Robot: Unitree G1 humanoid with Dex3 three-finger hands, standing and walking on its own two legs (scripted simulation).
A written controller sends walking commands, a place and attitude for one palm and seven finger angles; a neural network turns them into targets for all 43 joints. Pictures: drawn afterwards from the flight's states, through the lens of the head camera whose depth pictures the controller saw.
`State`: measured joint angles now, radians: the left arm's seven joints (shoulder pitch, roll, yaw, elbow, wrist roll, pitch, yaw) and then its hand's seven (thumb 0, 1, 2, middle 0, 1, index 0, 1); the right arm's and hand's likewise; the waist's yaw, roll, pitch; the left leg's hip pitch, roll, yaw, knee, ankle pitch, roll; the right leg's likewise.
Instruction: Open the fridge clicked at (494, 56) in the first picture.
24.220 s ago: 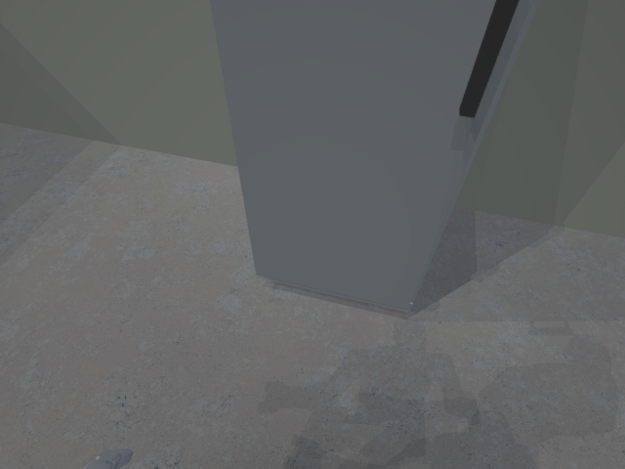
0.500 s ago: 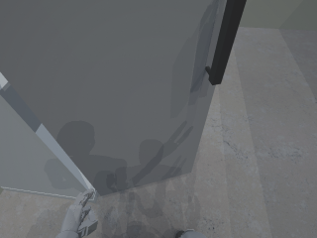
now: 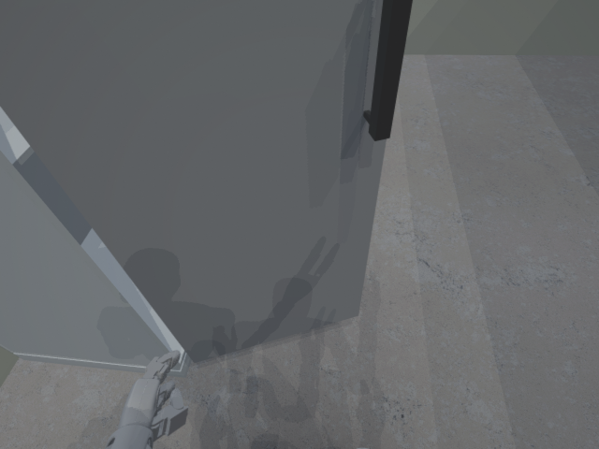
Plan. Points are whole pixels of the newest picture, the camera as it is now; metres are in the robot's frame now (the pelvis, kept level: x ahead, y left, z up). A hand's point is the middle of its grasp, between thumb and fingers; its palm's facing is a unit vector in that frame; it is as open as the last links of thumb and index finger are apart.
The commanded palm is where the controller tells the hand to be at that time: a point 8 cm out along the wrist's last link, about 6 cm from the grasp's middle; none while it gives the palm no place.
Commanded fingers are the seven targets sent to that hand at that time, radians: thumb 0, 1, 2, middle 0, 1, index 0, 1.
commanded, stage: step back with the hand held close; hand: right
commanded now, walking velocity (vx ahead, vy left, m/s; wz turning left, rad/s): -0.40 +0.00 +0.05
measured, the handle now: (381, 57) +0.58 -0.12 +0.23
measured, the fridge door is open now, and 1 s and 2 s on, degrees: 68 68 68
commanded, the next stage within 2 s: stop stepping back and stand still in 0.04 s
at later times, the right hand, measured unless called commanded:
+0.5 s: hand out of the picture +0.11 -0.28 +0.17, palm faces +0.40 +0.85 -0.35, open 7.4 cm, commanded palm +0.04 -0.31 +0.19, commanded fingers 0.00 -0.90 -0.90 0.20 0.30 0.20 0.30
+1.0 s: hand out of the picture +0.09 -0.28 +0.18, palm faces +0.40 +0.80 -0.44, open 7.4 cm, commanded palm +0.03 -0.32 +0.19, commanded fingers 0.00 -0.90 -0.90 0.20 0.30 0.20 0.30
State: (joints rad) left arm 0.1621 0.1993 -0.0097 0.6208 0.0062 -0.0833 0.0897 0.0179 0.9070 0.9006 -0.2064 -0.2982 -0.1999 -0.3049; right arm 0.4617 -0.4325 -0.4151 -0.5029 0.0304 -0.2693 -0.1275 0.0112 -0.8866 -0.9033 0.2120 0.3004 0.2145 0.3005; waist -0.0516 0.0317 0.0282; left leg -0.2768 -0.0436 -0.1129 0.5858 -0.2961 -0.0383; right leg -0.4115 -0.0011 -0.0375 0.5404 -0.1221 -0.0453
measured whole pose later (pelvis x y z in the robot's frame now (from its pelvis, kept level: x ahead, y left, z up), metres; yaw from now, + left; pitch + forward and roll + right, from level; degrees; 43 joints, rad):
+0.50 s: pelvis -0.12 -0.02 +0.01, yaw +4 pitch -2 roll +2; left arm 0.30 0.18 -0.02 0.68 0.02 -0.13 0.09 0.02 0.91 0.90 -0.20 -0.30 -0.20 -0.30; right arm 0.46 -0.40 -0.42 -0.41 0.04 -0.17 -0.16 0.01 -0.89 -0.90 0.21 0.30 0.21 0.30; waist 0.04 0.05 -0.02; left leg -0.28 -0.05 0.01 0.69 -0.44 0.01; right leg -0.32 0.00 0.01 0.49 -0.17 -0.03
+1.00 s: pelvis -0.12 -0.03 +0.00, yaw +3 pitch -1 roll +0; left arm 0.26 0.19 -0.02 0.64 0.02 -0.15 0.07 0.02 0.91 0.90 -0.20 -0.30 -0.20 -0.30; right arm 0.51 -0.40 -0.41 -0.45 0.02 -0.23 -0.14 0.01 -0.89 -0.90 0.21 0.30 0.21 0.30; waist 0.01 0.01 -0.01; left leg -0.19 -0.05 0.04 0.54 -0.32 0.05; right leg -0.32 -0.03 -0.01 0.55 -0.22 -0.01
